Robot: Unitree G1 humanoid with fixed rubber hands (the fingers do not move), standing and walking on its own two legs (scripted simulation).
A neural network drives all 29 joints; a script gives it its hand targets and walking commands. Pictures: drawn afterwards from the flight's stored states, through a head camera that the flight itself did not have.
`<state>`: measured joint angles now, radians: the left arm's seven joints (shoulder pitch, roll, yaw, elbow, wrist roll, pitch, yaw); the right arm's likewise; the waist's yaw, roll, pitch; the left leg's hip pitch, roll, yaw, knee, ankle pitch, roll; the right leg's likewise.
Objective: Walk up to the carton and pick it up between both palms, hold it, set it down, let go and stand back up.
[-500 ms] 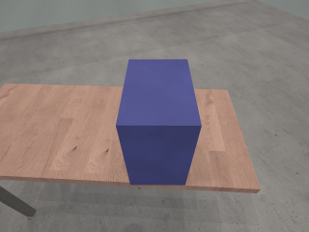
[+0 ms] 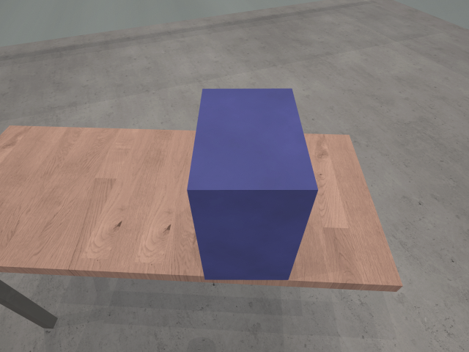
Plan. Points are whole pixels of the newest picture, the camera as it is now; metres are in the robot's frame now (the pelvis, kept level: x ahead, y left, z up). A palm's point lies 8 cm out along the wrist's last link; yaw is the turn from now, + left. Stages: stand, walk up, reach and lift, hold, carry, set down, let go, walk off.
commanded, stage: stand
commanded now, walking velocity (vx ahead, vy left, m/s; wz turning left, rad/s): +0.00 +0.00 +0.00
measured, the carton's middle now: (246, 187) +0.44 +0.00 +0.03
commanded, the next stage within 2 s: reach and lift in 0.24 s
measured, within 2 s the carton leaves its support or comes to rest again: neither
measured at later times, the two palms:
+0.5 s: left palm (112, 348) +0.18 +0.24 -0.12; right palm (363, 350) +0.18 -0.21 -0.11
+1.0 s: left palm (113, 350) +0.17 +0.23 -0.08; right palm out of the picture +0.14 -0.18 -0.09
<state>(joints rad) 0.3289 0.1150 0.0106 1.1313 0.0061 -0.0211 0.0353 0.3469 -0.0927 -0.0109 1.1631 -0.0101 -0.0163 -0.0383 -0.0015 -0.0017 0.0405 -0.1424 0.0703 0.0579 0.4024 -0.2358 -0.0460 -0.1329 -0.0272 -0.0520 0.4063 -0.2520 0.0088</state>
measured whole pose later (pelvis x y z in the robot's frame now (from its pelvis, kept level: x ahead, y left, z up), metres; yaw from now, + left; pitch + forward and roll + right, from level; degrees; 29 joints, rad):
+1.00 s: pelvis -0.04 +0.01 -0.01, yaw -1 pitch +3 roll -1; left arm 0.03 0.23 0.04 0.32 -0.06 0.54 -0.05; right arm 0.12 -0.11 0.03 0.39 0.12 0.27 -0.05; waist 0.00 0.00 0.09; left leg -0.35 0.09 0.07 0.58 -0.26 -0.05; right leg -0.34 -0.01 -0.01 0.55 -0.25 0.01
